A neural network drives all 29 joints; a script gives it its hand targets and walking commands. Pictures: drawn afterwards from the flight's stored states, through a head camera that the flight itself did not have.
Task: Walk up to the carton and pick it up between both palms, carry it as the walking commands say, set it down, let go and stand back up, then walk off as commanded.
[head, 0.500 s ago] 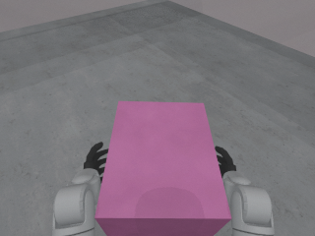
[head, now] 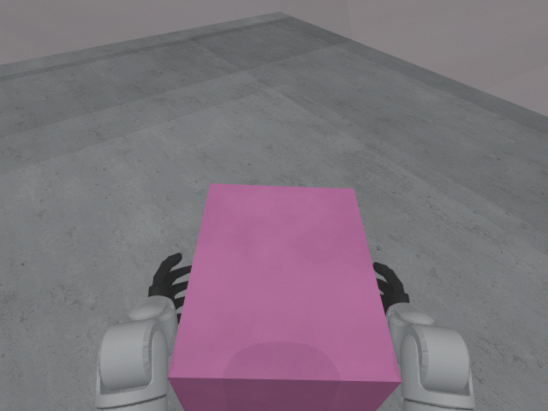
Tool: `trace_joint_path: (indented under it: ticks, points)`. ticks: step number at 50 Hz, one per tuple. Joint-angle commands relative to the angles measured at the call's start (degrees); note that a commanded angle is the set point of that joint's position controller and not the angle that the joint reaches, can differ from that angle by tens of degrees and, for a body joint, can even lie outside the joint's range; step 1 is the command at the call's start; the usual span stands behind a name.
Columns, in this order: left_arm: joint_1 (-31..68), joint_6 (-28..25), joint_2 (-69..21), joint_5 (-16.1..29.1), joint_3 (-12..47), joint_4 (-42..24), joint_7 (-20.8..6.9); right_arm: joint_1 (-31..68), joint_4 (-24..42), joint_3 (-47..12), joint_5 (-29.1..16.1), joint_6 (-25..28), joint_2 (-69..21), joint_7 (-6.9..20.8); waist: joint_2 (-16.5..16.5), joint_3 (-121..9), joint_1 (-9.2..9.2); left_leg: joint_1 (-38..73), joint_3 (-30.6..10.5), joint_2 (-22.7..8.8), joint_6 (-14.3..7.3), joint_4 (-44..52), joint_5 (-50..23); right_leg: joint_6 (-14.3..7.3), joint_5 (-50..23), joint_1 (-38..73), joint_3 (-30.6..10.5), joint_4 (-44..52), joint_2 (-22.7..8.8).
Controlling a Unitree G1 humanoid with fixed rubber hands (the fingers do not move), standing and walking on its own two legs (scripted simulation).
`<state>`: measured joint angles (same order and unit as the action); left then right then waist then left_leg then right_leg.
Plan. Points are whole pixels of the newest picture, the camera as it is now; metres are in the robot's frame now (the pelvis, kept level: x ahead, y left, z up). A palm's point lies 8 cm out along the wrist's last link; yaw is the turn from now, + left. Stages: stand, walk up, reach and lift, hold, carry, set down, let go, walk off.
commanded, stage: carry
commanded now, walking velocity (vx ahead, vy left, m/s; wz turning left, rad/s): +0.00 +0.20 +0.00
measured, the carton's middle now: (277, 313) +0.28 +0.00 +0.01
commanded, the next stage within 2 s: none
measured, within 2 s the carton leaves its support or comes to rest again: neither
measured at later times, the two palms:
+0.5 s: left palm (43, 345) +0.20 +0.28 +0.08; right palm (305, 365) +0.19 -0.02 +0.07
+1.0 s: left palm out of the picture +0.14 +0.39 +0.09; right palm out of the picture +0.12 +0.09 +0.07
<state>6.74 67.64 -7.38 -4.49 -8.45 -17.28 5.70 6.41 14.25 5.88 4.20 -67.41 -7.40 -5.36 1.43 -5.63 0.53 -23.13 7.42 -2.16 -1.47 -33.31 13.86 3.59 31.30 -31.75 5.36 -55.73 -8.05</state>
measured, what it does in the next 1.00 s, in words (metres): steps to the left: right foot, then left foot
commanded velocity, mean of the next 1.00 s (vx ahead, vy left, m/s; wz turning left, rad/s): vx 0.00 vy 0.20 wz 0.00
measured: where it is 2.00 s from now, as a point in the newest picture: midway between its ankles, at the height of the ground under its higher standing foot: outside the picture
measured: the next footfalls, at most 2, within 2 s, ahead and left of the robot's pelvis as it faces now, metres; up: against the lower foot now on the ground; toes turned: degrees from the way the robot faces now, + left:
right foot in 0.14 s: +0.02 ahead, -0.05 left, +0.00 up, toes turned -11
left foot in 0.46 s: +0.00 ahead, +0.27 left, +0.00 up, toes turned +7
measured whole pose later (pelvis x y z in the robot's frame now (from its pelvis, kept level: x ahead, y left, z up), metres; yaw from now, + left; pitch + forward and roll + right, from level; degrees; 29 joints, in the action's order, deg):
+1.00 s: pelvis -0.14 +0.26 +0.01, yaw +0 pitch +5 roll +3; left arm 8.6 67.0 -7.6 -3.5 -6.5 -21.1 6.1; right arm 6.3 21.9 7.4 3.6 -68.3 -7.3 -5.7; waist 1.2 -3.3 1.6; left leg -24.5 4.5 -2.6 1.8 -37.7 20.6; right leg 2.9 12.5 -24.5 6.9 -33.2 -11.0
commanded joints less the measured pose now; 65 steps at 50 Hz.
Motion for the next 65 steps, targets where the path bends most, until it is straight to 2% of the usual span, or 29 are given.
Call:
trace_joint_path:
  ticks: [1, 5, 7, 8, 9, 10, 12, 13, 21, 23, 24, 25, 27, 30, 33, 35, 36, 37, 38, 39, 41, 49, 51, 53, 54, 58, 63, 64, 65]
  points:
    - [36.8, -1.5, -52.9, 24.2, 46.6, -10.6, -15.6, 32.3, 10.7, -40.3, -22.0, 1.8, -53.1, 15.6, -12.1, -14.1, -0.29, 11.3, -8.2, -11.2, -7.4, 11.0, -12.3, -0.4, -1.6, -0.8, 2.3, -3.2, 2.3]
    - [32.6, -0.8, -50.8, 24.8, 45.7, -9.9, -15.5, 27.7, 10.8, -39.3, -19.9, 1.7, -51.2, 14.1, -10.4, -17.5, -0.25, 12.7, -9.6, -11.5, -8.1, 11.0, -9.9, -2.2, -3.6, 7.5, 3.9, 11.7, 4.5]
    - [32.5, -0.5, -51.0, 25.6, 45.2, -9.8, -16.1, 25.5, 10.1, -39.4, -19.2, 1.5, -50.8, 13.5, -7.0, -19.3, -1.48, 9.2, -7.8, -10.3, -5.5, 7.6, -9.8, -4.2, -14.2, 18.7, 2.1, 31.2, 2.6]
    - [30.6, -0.3, -50.6, 25.3, 44.6, -8.0, -16.4, 26.1, 9.8, -39.7, -19.0, 1.2, -50.4, 13.3, 0.8, -18.4, -2.29, -1.3, -5.6, -7.3, -2.4, 0.7, -6.6, -5.4, -16.0, 28.2, -7.9, 35.2, -5.7]
    - [29.5, -0.2, -50.1, 25.1, 43.8, -7.2, -16.5, 27.1, 10.1, -39.9, -19.1, 0.8, -50.1, 13.2, 14.1, -17.2, -1.82, -13.8, -3.2, -2.6, 1.3, -10.3, 7.4, -9.5, -29.4, 33.8, -26.1, 37.2, -20.5]
    - [25.2, -0.3, -51.1, 23.3, 41.6, -4.6, -16.8, 28.2, 11.7, -42.0, -19.2, 0.3, -50.0, 13.5, 17.4, -15.4, -1.88, -15.5, -6.1, -1.7, 2.1, -20.3, 15.0, -16.1, -36.6, 29.8, -28.9, 37.1, -23.8]
    - [29.4, -0.4, -52.4, 24.8, 43.4, -5.1, -17.1, 30.9, 11.7, -41.9, -19.8, 1.0, -50.3, 13.7, 6.8, -12.7, -1.75, -15.4, -8.8, -2.1, 2.3, -26.9, 10.6, -14.2, -34.9, 25.4, -18.7, 35.6, -18.6]
    - [30.3, -0.7, -52.2, 24.6, 43.5, -6.1, -17.0, 31.7, 12.3, -42.5, -20.5, 1.1, -50.8, 14.0, 6.0, -12.7, -1.34, -14.1, -8.0, -2.1, 2.4, -26.1, 8.6, -11.9, -33.1, 23.4, -14.1, 35.2, -16.4]
    - [24.9, 0.0, -49.1, 20.3, 41.2, -7.2, -15.1, 27.3, 10.6, -42.3, -22.8, -0.3, -51.2, 14.5, 11.1, -17.6, -0.85, 4.9, 3.4, 3.4, 3.5, 6.3, 3.4, -4.9, -39.7, 22.9, -1.6, 25.8, -9.9]
    - [24.6, 0.2, -49.3, 19.4, 42.0, -6.2, -14.6, 28.0, 9.8, -41.7, -22.7, -0.5, -50.9, 15.3, 0.0, -18.5, -0.02, 16.1, -4.1, -4.1, 0.9, 14.1, -5.0, -1.4, -25.0, 12.4, 1.2, 17.4, -5.8]
    - [25.2, 0.2, -49.0, 18.9, 42.2, -5.5, -14.6, 29.2, 10.0, -41.7, -22.5, -0.3, -49.8, 15.6, -12.6, -18.2, 0.24, 21.3, -17.2, -15.5, -3.0, 14.3, -22.4, 0.5, -2.3, 0.6, 3.0, 7.6, -0.4]
    - [26.4, 0.1, -49.4, 19.3, 42.5, -5.4, -14.7, 28.8, 9.1, -40.6, -22.0, 0.2, -49.4, 15.9, -20.2, -18.2, 0.32, 18.0, -20.0, -19.9, -8.2, 12.2, -25.3, 0.8, 9.5, -3.2, 2.7, -1.1, 2.3]
    - [30.8, -0.6, -52.9, 21.1, 44.4, -6.0, -15.3, 30.1, 9.3, -40.3, -21.8, 0.7, -52.1, 16.2, -12.9, -16.0, 0.26, 15.1, -14.0, -14.3, -8.2, 10.0, -22.9, -0.4, 4.5, -2.6, -0.1, -7.3, 1.9]
    - [34.5, -1.2, -52.7, 23.9, 46.3, -10.5, -15.4, 31.6, 11.9, -40.5, -22.3, 1.6, -52.5, 15.6, -11.6, -15.9, -0.2, 13.1, -9.2, -11.4, -7.4, 10.5, -14.4, -0.4, -1.7, -0.4, 2.3, -2.2, 2.6]
    - [32.3, -0.7, -50.9, 24.7, 46.1, -11.3, -15.3, 26.8, 11.5, -39.3, -20.5, 1.5, -51.2, 14.5, -12.3, -17.3, 0.0, 12.9, -9.8, -11.7, -8.3, 10.8, -12.1, -1.7, -3.0, 5.7, 4.0, 8.8, 4.5]
    - [31.2, -0.4, -50.7, 25.2, 45.1, -10.7, -15.8, 25.5, 11.5, -39.9, -19.8, 1.2, -51.1, 13.7, -6.6, -18.3, -1.12, 11.0, -8.3, -11.0, -6.7, 8.4, -12.5, -3.2, -12.2, 14.9, 3.8, 27.1, 3.9]
    - [29.7, -0.2, -50.6, 25.3, 44.4, -9.4, -16.3, 25.1, 11.0, -40.2, -19.4, 1.0, -50.4, 13.3, -1.9, -18.3, -1.87, 3.1, -6.4, -9.1, -3.6, 3.5, -10.0, -4.4, -17.0, 23.9, -2.5, 34.0, -1.5]
    - [28.2, -0.1, -49.8, 25.3, 44.0, -8.0, -16.6, 26.1, 11.2, -40.2, -19.0, 0.8, -49.8, 13.1, 10.6, -17.4, -2.13, -10.6, -3.4, -4.2, 0.2, -6.6, -2.3, -7.1, -25.5, 32.7, -19.7, 37.1, -15.4]
    - [27.6, -0.1, -50.3, 24.5, 43.2, -6.8, -16.8, 26.4, 11.2, -40.9, -18.8, 0.4, -49.8, 13.2, 16.4, -15.1, -1.52, -16.5, -4.0, -1.3, 2.6, -17.7, 13.3, -13.8, -36.7, 31.3, -28.0, 36.8, -24.2]
    - [25.7, -0.4, -51.8, 23.7, 42.2, -5.5, -17.0, 29.2, 12.8, -42.1, -19.6, 0.3, -50.5, 13.5, 14.2, -14.7, -1.68, -15.2, -9.1, -2.8, 2.3, -24.1, 13.7, -16.5, -41.4, 28.6, -26.5, 36.0, -23.2]
    - [29.0, -0.5, -52.2, 24.7, 43.9, -6.9, -17.0, 31.1, 12.8, -42.1, -20.6, 1.0, -50.7, 13.8, 5.1, -13.3, -1.43, -14.7, -8.8, -1.9, 2.6, -26.7, 9.4, -12.7, -36.3, 25.2, -15.4, 34.6, -17.2]
    - [24.7, -0.1, -49.2, 21.0, 41.4, -8.3, -15.2, 27.2, 12.0, -42.7, -23.0, -0.3, -51.0, 14.3, 12.7, -17.2, -1.04, 2.0, 1.5, 2.7, 3.4, 0.4, 6.5, -6.4, -41.0, 23.8, -2.5, 27.6, -10.8]
    - [22.5, 0.3, -48.8, 19.5, 41.6, -6.7, -14.8, 26.8, 10.8, -42.2, -23.0, -0.6, -50.7, 14.8, 6.4, -18.5, -0.31, 12.0, 0.3, 0.2, 2.2, 12.6, -1.6, -2.5, -34.7, 19.0, 0.6, 21.1, -7.7]
    - [24.7, 0.2, -49.0, 19.1, 42.8, -6.1, -14.7, 28.0, 9.9, -41.7, -22.4, -0.5, -49.8, 15.7, -15.7, -17.6, 0.25, 22.4, -19.6, -17.7, -3.9, 12.8, -29.7, 1.0, 1.2, -1.4, 3.3, 5.7, 0.8]
    - [26.3, 0.0, -49.5, 19.6, 43.0, -7.0, -14.7, 28.7, 9.7, -41.0, -22.7, 0.0, -50.4, 15.9, -19.3, -17.7, 0.38, 18.9, -18.3, -19.5, -8.6, 10.3, -31.8, 0.9, 9.6, -1.9, 2.5, -1.4, 2.0]
    - [34.4, -1.1, -53.5, 23.7, 46.7, -11.3, -15.3, 32.1, 12.8, -40.6, -22.7, 1.3, -52.5, 15.9, -12.8, -14.9, -0.13, 13.2, -8.7, -11.5, -7.2, 10.1, -17.2, 0.0, -1.7, -0.5, 2.2, -3.2, 2.3]
    - [30.3, -0.1, -51.2, 25.0, 45.5, -10.9, -15.6, 26.1, 12.3, -39.6, -20.0, 0.9, -50.9, 13.9, -9.1, -19.0, -0.79, 14.7, -8.4, -11.5, -7.4, 7.7, -18.0, -2.5, -9.8, 11.3, 4.2, 21.0, 4.2]
    - [30.1, 0.0, -50.8, 25.4, 45.5, -11.1, -16.0, 24.1, 11.3, -39.6, -19.6, 0.9, -50.6, 13.6, -7.9, -19.3, -1.29, 11.1, -7.5, -10.5, -5.6, 5.3, -17.7, -3.3, -16.9, 17.5, 2.3, 30.4, 2.4]
    - [28.5, 0.1, -50.4, 25.4, 45.0, -10.0, -16.4, 25.1, 11.8, -40.1, -19.3, 0.9, -50.2, 13.2, -0.5, -18.5, -2.04, 0.9, -5.7, -7.9, -2.5, -0.7, -13.3, -4.4, -20.4, 27.0, -6.5, 34.9, -4.9]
